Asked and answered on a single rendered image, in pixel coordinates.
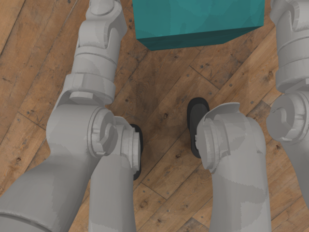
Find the robot right shin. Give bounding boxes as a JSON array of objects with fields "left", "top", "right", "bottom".
[{"left": 195, "top": 102, "right": 266, "bottom": 156}]

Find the robot left upper arm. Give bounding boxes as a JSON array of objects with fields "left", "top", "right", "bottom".
[{"left": 0, "top": 104, "right": 118, "bottom": 232}]

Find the left robot thigh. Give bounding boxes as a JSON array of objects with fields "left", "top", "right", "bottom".
[{"left": 88, "top": 125, "right": 140, "bottom": 232}]

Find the left robot forearm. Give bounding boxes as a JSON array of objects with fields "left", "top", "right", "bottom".
[{"left": 46, "top": 0, "right": 127, "bottom": 136}]

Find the carton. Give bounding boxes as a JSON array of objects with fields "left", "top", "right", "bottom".
[{"left": 132, "top": 0, "right": 265, "bottom": 51}]

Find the right robot forearm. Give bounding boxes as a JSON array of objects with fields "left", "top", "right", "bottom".
[{"left": 269, "top": 0, "right": 309, "bottom": 94}]

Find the robot right upper arm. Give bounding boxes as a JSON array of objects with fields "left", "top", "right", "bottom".
[{"left": 266, "top": 90, "right": 309, "bottom": 209}]

